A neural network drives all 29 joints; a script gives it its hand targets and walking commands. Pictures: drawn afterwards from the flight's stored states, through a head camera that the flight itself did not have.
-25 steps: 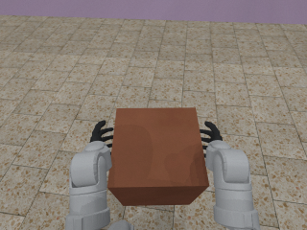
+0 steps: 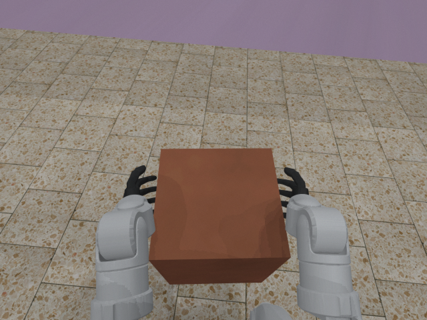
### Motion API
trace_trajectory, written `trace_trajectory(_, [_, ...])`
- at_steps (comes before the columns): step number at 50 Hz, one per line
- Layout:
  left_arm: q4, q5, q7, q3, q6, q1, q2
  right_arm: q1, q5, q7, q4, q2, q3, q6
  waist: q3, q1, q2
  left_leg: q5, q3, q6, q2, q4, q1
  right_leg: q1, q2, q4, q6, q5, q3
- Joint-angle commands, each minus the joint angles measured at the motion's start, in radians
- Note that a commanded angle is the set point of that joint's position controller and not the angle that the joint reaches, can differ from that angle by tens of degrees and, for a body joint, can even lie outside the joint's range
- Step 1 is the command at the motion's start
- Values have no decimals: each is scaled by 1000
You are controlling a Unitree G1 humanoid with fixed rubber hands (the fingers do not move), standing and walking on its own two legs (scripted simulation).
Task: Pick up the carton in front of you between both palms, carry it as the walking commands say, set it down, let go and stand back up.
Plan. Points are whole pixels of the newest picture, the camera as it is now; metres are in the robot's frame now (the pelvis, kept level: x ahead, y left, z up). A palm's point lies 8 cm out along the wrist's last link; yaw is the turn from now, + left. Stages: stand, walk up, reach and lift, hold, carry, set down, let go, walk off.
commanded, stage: carry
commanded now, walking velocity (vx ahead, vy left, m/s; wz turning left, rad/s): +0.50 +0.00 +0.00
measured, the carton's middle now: (216, 222) +0.31 +0.00 -0.04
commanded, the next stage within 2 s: none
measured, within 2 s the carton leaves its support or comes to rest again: neither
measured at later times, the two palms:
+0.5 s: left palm (171, 85) +0.62 +0.10 +0.07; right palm (281, 89) +0.63 -0.18 +0.06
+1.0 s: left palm (165, 31) +0.91 +0.14 +0.07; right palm (253, 33) +0.92 -0.14 +0.07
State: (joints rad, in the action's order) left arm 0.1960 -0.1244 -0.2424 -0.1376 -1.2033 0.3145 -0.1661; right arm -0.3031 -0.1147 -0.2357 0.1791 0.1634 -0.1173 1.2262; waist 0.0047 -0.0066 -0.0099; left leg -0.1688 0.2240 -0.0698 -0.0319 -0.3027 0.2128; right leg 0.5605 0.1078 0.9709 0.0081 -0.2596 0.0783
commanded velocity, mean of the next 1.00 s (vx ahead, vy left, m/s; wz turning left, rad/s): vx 0.29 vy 0.00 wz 0.00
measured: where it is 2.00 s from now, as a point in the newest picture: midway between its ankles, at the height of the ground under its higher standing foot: (212, 218)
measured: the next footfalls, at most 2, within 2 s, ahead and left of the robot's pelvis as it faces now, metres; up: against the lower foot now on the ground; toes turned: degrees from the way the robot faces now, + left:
right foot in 0.24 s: +0.36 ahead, -0.13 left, +0.00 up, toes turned -10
left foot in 0.72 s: +0.68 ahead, +0.08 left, +0.00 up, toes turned +2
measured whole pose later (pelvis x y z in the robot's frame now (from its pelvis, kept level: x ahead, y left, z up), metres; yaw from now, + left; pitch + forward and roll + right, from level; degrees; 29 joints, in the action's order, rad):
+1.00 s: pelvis +0.61 -0.01 -0.01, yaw +1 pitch +3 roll +0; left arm 0.26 -0.12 -0.25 -0.14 -1.20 0.33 -0.17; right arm -0.33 -0.13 -0.22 0.22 0.17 -0.13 1.21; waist -0.04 0.00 -0.04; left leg -0.14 0.22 -0.06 -0.03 -0.36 0.28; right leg 0.37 0.07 0.51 0.04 -0.27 0.10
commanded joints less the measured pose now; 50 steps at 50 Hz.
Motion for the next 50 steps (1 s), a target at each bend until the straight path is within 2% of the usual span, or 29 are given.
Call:
trace_trajectory(1, [48, 442, 399, 703, 2, 446, -1080, -517, 450, 416, 125, 1049, 645, -32, 364, -11, 150, 267, -170, -69, -243, 115, -355, 80, 7, -144, 17, 66, 31])
trace_trajectory(5, [42, 439, 395, 709, -18, 421, -1045, -473, 433, 408, 115, 1004, 640, -15, 294, -16, 156, 366, -111, -55, -214, 105, -379, 67, -22, -351, 12, 174, 85])
trace_trajectory(9, [4, 440, 410, 695, -39, 416, -1019, -460, 414, 405, 74, 990, 640, 1, 242, -17, 172, 499, -67, -16, -210, 50, -390, -26, -58, -492, -21, 246, 129])
trace_trajectory(11, [-24, 436, 418, 683, -43, 411, -1018, -478, 417, 407, 62, 990, 648, 6, 276, 1, 168, 627, -11, 23, -187, -103, -348, -224, -107, -562, -35, 244, 186])
trace_trajectory(12, [-43, 433, 421, 673, -42, 403, -1016, -483, 420, 408, 56, 988, 654, 8, 330, 14, 125, 588, 21, 49, -152, -259, -256, -423, -129, -572, -38, 193, 207])
trace_trajectory(13, [-52, 428, 425, 663, -42, 395, -1013, -503, 423, 411, 52, 982, 657, 7, 409, 39, 25, 306, 3, 73, -134, -481, -80, -638, 29, -583, -52, 88, 15])
trace_trajectory(14, [-94, 412, 429, 653, -30, 406, -1011, -546, 435, 411, 74, 1001, 675, 15, 490, 41, -258, -29, -45, 115, -4, -778, 260, -888, 292, -656, -211, -11, -450])
trace_trajectory(15, [-99, 420, 430, 649, -24, 389, -1034, -567, 436, 414, 78, 987, 678, 11, 448, 38, -278, -305, -148, 97, 36, -930, 427, -893, 324, -732, -246, 153, -557])
trace_trajectory(16, [-75, 428, 432, 643, -18, 409, -1050, -579, 446, 415, 72, 1018, 686, 3, 433, 28, -216, -293, -211, 66, -21, -996, 464, -860, 300, -702, -229, 291, -441])
trace_trajectory(17, [-58, 434, 433, 644, -11, 424, -1070, -594, 453, 415, 84, 1036, 684, -9, 430, 27, -109, -246, -230, 52, -62, -981, 463, -811, 277, -675, -201, 397, -345])
trace_trajectory(18, [-33, 438, 433, 645, -4, 444, -1087, -599, 459, 413, 94, 1054, 687, -18, 407, 22, -40, -190, -230, 52, -95, -912, 445, -742, 251, -687, -168, 435, -260])
trace_trajectory(20, [9, 450, 432, 647, 4, 469, -1099, -593, 459, 403, 106, 1077, 685, -31, 425, 18, -79, -120, -199, 62, -98, -807, 385, -689, 214, -724, -126, 372, -149])
trace_trajectory(26, [52, 452, 437, 643, -1, 417, -1049, -533, 438, 369, 156, 1065, 705, -42, 356, 19, -130, 12, -110, 98, -83, -519, 462, -723, 165, -771, -146, 394, -17])
trace_trajectory(30, [40, 428, 429, 643, -21, 372, -1005, -497, 434, 369, 146, 1028, 703, -16, 289, 25, -130, 126, -51, 89, -41, -297, 417, -744, 133, -760, -126, 508, 48])
trace_trajectory(31, [31, 420, 427, 643, -25, 367, -1000, -494, 436, 373, 136, 1021, 701, -9, 268, 25, -133, 163, -30, 83, -22, -245, 389, -742, 122, -741, -114, 585, 79])
trace_trajectory(33, [7, 406, 425, 643, -31, 355, -995, -495, 441, 385, 114, 1007, 697, 5, 248, 30, -150, 243, 8, 74, 16, -151, 292, -742, 98, -672, -78, 754, 125])
trace_trajectory(34, [-4, 402, 424, 643, -33, 354, -994, -490, 442, 390, 98, 1001, 694, 10, 269, 23, -158, 267, 32, 71, 41, -122, 186, -719, 89, -590, -56, 816, 147])
trace_trajectory(35, [-10, 404, 425, 647, -34, 365, -993, -487, 440, 396, 84, 1001, 690, 12, 301, 6, -135, 341, 63, 67, 63, -33, 36, -676, 60, -461, -22, 823, 188])
trace_trajectory(36, [-16, 405, 426, 651, -34, 377, -991, -496, 437, 402, 81, 996, 686, 13, 340, -6, -87, 453, 22, 67, 6, -9, -152, -565, 37, -323, 13, 664, 174])
trace_trajectory(37, [-14, 410, 428, 659, -37, 405, -990, -495, 434, 407, 70, 989, 676, 15, 440, -17, 61, 881, -196, 26, -217, -164, -425, -354, 4, -122, 51, 261, 127])
trace_trajectory(38, [-15, 416, 426, 674, -45, 430, -996, -488, 424, 409, 27, 987, 662, 7, 549, -22, 256, 1172, -460, -156, -413, -191, -687, -90, -114, 131, 66, -302, 53])
trace_trajectory(39, [-16, 416, 427, 677, -42, 412, -996, -447, 425, 410, 16, 995, 647, -1, 587, -17, 243, 1053, -479, -193, -420, -124, -625, -56, -99, 233, 49, -347, -45])
trace_trajectory(40, [10, 427, 428, 688, -33, 458, -1017, -456, 426, 411, 30, 1024, 643, -11, 551, -18, 216, 935, -404, -166, -378, -85, -544, -41, -68, 203, 25, -317, -78])
trace_trajectory(41, [37, 437, 427, 699, -24, 500, -1034, -486, 427, 411, 48, 1053, 639, -20, 510, -17, 148, 849, -335, -125, -348, -56, -465, -50, -28, 113, 10, -269, -91])
trace_trajectory(42, [53, 450, 425, 702, -18, 519, -1055, -513, 430, 409, 61, 1073, 637, -27, 476, -11, 116, 766, -271, -92, -317, -21, -380, -94, 1, -33, 6, -220, -93])
trace_trajectory(43, [65, 461, 422, 701, -14, 520, -1067, -532, 433, 407, 83, 1080, 638, -33, 467, -5, 114, 682, -217, -65, -284, 2, -323, -159, -4, -156, 11, -199, -65])
trace_trajectory(46, [73, 457, 410, 697, -6, 456, -1071, -513, 434, 402, 124, 1070, 639, -42, 502, -3, 139, 633, -145, -68, -262, -5, -300, -266, -48, -355, 21, -153, -1])
trace_trajectory(48, [86, 447, 403, 697, -7, 436, -1059, -485, 429, 400, 140, 1056, 640, -42, 509, -10, 164, 628, -107, -66, -247, -38, -293, -292, -44, -438, 28, -35, 31])
trace_trajectory(50, [96, 441, 402, 698, -13, 430, -1042, -477, 425, 398, 143, 1038, 643, -37, 496, -3, 143, 514, -61, -29, -206, -83, -233, -373, -33, -587, 35, 192, 63])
